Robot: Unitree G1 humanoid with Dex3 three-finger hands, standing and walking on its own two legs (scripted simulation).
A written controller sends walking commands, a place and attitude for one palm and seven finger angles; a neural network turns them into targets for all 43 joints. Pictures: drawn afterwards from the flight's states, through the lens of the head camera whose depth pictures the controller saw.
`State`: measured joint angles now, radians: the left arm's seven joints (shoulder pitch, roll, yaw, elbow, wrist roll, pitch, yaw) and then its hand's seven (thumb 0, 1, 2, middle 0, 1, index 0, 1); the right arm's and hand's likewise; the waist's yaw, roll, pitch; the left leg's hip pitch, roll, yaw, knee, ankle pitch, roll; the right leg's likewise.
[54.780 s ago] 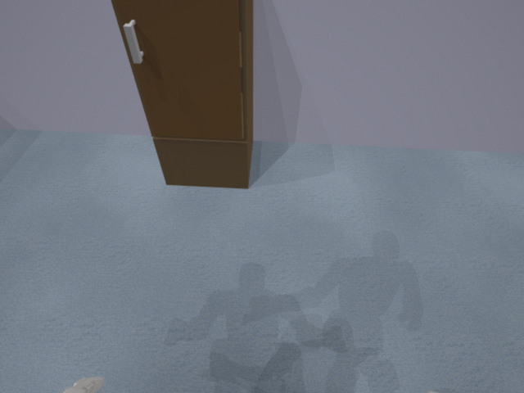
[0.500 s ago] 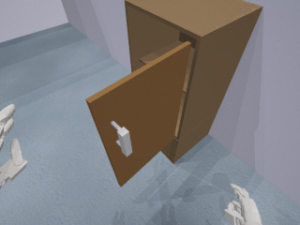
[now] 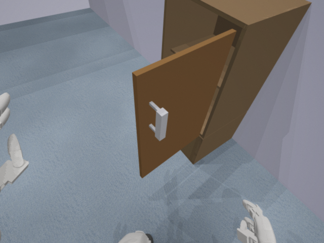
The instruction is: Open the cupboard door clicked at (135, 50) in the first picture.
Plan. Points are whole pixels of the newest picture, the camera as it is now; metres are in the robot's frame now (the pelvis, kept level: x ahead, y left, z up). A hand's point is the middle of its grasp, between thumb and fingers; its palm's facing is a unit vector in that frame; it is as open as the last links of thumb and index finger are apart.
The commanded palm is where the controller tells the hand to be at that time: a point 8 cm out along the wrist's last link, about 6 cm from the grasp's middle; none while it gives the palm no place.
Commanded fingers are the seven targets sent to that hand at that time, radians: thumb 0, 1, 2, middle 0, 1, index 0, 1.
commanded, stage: step back with the hand held close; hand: left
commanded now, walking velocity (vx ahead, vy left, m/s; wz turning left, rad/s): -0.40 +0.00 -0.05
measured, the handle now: (156, 120) +0.44 +0.06 +0.01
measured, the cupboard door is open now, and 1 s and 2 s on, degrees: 94 94 94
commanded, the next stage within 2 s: stop stepping back and stand still in 0.20 s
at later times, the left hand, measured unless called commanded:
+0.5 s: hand out of the picture +0.13 +0.25 +0.18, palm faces +0.29 -0.83 -0.46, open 7.4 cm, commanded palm +0.05 +0.30 +0.19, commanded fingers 0.00 0.90 0.90 -0.20 -0.30 -0.20 -0.30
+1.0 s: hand out of the picture +0.06 +0.24 +0.18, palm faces +0.32 -0.78 -0.53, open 7.4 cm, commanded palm +0.01 +0.30 +0.19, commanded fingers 0.00 0.90 0.90 -0.20 -0.30 -0.20 -0.30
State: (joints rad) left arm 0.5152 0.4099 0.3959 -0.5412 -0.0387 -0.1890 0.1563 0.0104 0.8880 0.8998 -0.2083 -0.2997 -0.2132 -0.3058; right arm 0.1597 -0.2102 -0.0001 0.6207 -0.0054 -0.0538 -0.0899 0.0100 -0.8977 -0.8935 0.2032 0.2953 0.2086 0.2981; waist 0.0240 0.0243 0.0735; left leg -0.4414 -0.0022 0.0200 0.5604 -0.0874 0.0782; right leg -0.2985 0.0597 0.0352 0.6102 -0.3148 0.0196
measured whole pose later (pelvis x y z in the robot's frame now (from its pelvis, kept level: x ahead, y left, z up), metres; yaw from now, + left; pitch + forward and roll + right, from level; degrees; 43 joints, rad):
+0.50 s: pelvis -0.11 +0.01 +0.00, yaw -4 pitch -1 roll -3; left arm 0.55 0.50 0.46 -0.55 -0.08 -0.15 0.13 0.01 0.89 0.90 -0.21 -0.30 -0.21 -0.31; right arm 0.22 -0.18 0.01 0.61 -0.02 -0.08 -0.06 0.01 -0.90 -0.89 0.20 0.30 0.21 0.30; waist -0.06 -0.02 0.02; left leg -0.46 -0.01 0.02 0.37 -0.04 0.01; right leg -0.18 0.11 -0.04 0.57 -0.55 -0.05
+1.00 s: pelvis -0.16 +0.01 +0.01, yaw -5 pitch +0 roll +0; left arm 0.60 0.45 0.42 -0.53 -0.03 -0.19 0.15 0.01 0.89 0.90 -0.21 -0.30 -0.21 -0.31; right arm 0.25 -0.16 0.03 0.65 -0.02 -0.10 -0.05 0.01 -0.90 -0.89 0.20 0.30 0.21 0.30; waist -0.02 0.02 0.00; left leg -0.37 0.04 -0.01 0.73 -0.36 -0.01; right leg -0.26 0.06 -0.10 0.54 -0.28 -0.09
